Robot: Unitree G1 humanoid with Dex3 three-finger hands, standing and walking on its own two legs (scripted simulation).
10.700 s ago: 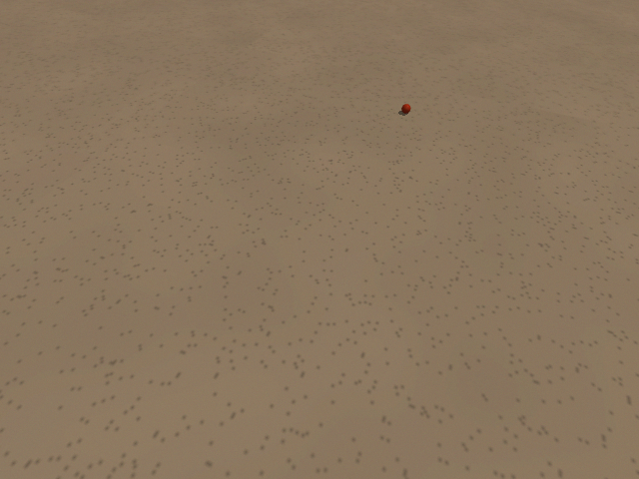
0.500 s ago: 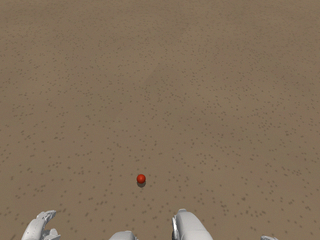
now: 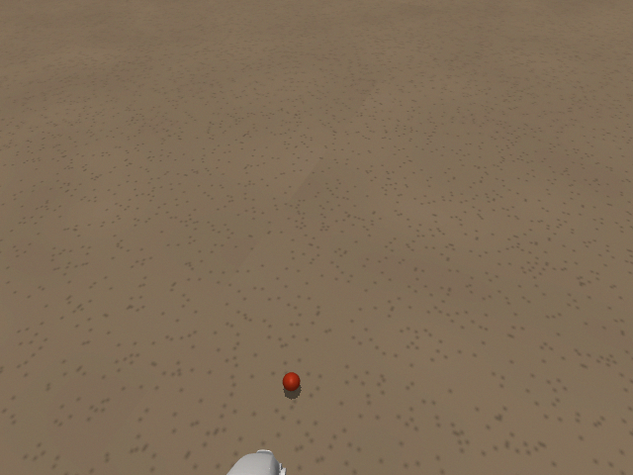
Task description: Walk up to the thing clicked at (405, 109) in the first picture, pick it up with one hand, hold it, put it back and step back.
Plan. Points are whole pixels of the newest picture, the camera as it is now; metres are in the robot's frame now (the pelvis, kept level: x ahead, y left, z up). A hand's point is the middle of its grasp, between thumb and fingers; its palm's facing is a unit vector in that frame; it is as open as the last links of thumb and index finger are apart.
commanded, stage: walk up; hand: left
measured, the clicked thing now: (291, 381) +0.50 +0.12 -0.74
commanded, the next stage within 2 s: none
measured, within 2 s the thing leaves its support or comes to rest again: neither
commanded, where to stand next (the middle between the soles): +0.13 -0.01 m, yaw +0 degrees
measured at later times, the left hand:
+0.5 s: hand out of the picture +0.07 +0.26 -0.16, palm faces -0.06 -0.93 -0.37, open 7.4 cm
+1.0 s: hand out of the picture +0.13 +0.26 -0.14, palm faces -0.04 -0.94 -0.33, open 7.4 cm
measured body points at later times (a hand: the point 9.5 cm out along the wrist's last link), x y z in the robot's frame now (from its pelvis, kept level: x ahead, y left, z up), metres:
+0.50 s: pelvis +0.00 +0.00 -0.01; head +0.02 -0.01 +0.44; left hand +0.07 +0.31 -0.14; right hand +0.09 -0.31 -0.14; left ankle +0.10 +0.14 -0.73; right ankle +0.00 -0.13 -0.73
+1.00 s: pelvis +0.03 +0.01 +0.01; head +0.03 +0.01 +0.46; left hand +0.13 +0.31 -0.11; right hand +0.10 -0.30 -0.12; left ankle +0.09 +0.14 -0.72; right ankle +0.00 -0.13 -0.73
